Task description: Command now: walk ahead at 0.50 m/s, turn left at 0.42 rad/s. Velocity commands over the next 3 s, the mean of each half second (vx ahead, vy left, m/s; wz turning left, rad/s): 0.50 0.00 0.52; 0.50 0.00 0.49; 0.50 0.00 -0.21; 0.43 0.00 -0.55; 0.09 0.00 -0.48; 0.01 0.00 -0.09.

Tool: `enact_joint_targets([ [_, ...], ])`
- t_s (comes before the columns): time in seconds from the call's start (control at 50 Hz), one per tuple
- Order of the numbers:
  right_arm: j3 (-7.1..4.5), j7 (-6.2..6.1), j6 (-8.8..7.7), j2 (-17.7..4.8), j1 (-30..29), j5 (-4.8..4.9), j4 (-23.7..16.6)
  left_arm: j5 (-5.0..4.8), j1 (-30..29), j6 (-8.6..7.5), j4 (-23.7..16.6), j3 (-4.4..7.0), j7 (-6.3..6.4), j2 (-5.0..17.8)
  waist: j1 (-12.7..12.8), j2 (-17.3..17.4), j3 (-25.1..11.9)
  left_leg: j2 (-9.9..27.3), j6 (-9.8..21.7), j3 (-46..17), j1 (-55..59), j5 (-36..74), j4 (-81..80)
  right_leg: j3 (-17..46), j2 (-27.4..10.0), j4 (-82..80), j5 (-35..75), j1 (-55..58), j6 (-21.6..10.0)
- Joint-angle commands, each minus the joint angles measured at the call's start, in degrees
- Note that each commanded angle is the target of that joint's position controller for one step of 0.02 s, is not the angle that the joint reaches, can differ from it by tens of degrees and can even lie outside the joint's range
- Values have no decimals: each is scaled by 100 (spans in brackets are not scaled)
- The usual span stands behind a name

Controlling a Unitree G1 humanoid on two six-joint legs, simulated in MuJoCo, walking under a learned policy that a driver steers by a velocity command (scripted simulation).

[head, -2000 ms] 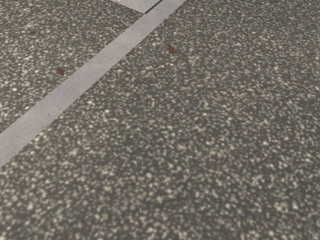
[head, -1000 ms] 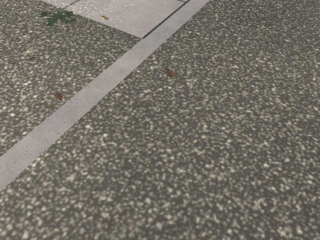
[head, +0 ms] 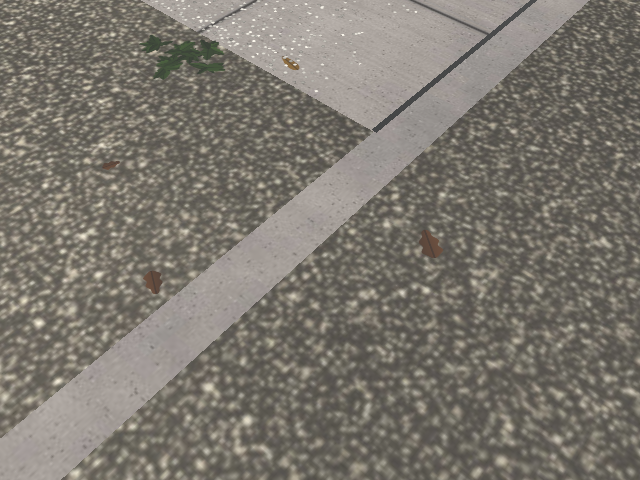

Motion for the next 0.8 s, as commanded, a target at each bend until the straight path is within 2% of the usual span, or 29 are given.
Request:
enact_joint_targets([
  [0.02,-568,-38,13,-1760,2120,49,82,175,483,-253,-630,-172,-33,29,-636,1431,-2194,1837,1755,-4591,5161,-1281,-1211,677,485,4595,-508,-3949,-52],
  [0.04,-421,-48,-8,-1256,2099,16,36,-73,-70,-437,-704,-26,-115,626,-861,995,-1879,1762,1495,-4441,5067,-1618,-1538,1368,172,5063,-445,-4618,-220],
  [0.06,-383,-70,-30,-1103,1734,-27,-46,-202,-505,-554,-859,1,-138,760,-799,697,-1153,1581,1287,-3663,4359,-1164,-1595,1305,-85,4923,106,-4855,-341],
  [0.08,-353,-82,-35,-1001,1366,-52,-167,-131,-712,-602,-892,4,-102,738,-638,184,-774,1365,1182,-3070,3583,-544,-1660,1254,-302,4531,532,-4667,-359],
  [0.1,-309,-89,-36,-867,1081,-103,-277,-29,-722,-582,-889,52,-68,753,-418,67,-544,1201,1109,-2639,2898,109,-1774,1271,-477,4078,813,-4272,-317],
  [0.12,-279,-99,-35,-770,934,-147,-364,20,-679,-517,-902,74,-62,729,-258,163,-509,1063,1104,-2448,2507,456,-1909,1311,-552,3853,945,-3924,-266],
  [0.16,-305,-145,-40,-836,949,-93,-403,82,-630,-393,-942,72,-46,564,-148,222,-428,938,1175,-2126,2098,919,-2072,1224,-532,3408,1105,-3736,-73],
  [0.22,-376,-271,-31,-1041,1252,-35,-350,116,-1204,-315,-1184,53,-10,447,-277,190,-183,745,1102,-1777,1838,1128,-2168,1133,-393,2319,1975,-3927,195],
  [0.26,-385,-332,9,-1048,1411,-9,-314,95,-1617,-338,-1319,21,-30,340,-417,282,-128,517,896,-1579,1706,832,-2107,1120,-223,1419,2734,-3710,238],
  [0.3,-393,-361,40,-1061,1576,3,-271,50,-1999,-373,-1457,-10,-72,274,-568,391,-85,441,741,-1582,1598,492,-2067,1063,-52,753,3267,-3396,222],
  [0.38,-402,-390,111,-1019,1860,45,-163,-18,-2367,-448,-1669,28,-149,457,-653,444,-52,659,647,-2104,2121,222,-1664,1252,61,151,3203,-3238,110],
  [0.44,-428,-439,196,-1025,1785,13,-207,-32,-2088,-533,-1643,105,-187,667,-445,638,-123,829,570,-2522,2538,600,-1125,1275,81,-31,2454,-2878,-88],
  [0.46,-404,-434,222,-954,1692,8,-260,-19,-1638,-561,-1526,167,-167,765,-209,672,-333,670,475,-2501,2505,940,-753,1149,123,-248,2433,-2240,-224],
  [0.48,-317,-403,220,-736,1606,-25,-357,57,-952,-588,-1405,250,-134,956,127,535,-940,352,311,-2271,2178,1005,189,1373,-240,-168,2459,-1016,-487],
  [0.5,-201,-394,211,-450,1695,-144,-493,86,-17,-555,-1333,329,-83,1295,421,-201,-1821,-137,68,-1680,1306,-326,1814,2422,-1248,-15,2172,554,-803],
  [0.52,-123,-371,149,-194,2596,75,-650,89,211,-462,-1125,404,-126,1565,-99,-2282,-2215,-724,-237,-1216,-812,-3084,3435,5130,-2363,-596,956,2010,-1692],
  [0.54,-233,-396,156,-861,2461,143,-446,-37,-48,-435,-1292,263,-145,909,50,-1343,-1633,-195,-296,-1379,-1401,-2821,4053,5093,-2277,-820,-72,1592,-1491],
  [0.56,-315,-390,187,-1124,1808,101,-528,-42,-289,-400,-1356,182,-121,593,200,-745,-916,-9,-331,-1205,-1499,-2248,4103,4062,-2007,-896,131,850,-1218],
  [0.58,-320,-400,212,-1043,1532,51,-588,15,-561,-372,-1373,148,-124,557,85,-338,-516,199,-379,-1040,-1277,-1823,3962,3375,-1760,-1032,878,119,-1102],
  [0.6,-333,-382,214,-954,1337,-8,-666,41,-702,-355,-1326,121,-121,463,3,-343,-222,350,-395,-1020,-1183,-1565,3698,2910,-1569,-1168,1430,-360,-1089],
  [0.62,-330,-341,237,-826,1387,23,-702,89,-744,-365,-1288,104,-109,439,-116,-514,-178,497,-390,-986,-915,-1407,3557,2496,-1431,-1310,1746,-673,-1040],
  [0.66,-289,-305,296,-586,1373,72,-789,50,-727,-410,-1188,131,-115,461,-162,-629,-124,598,-417,-822,-865,-1290,3345,1972,-1344,-1555,2143,-879,-1123],
  [0.72,-254,-284,327,-485,1067,28,-1014,26,-678,-435,-1069,209,-107,667,-156,-469,-36,685,-492,-781,-1183,-787,2780,1428,-1414,-1741,2804,-825,-1252],
  [0.8,-192,-166,248,-373,526,30,-1184,4,-604,-368,-976,235,-98,802,26,-356,63,605,-433,-521,-964,382,1461,597,-1202,-1762,3306,-726,-1099],
])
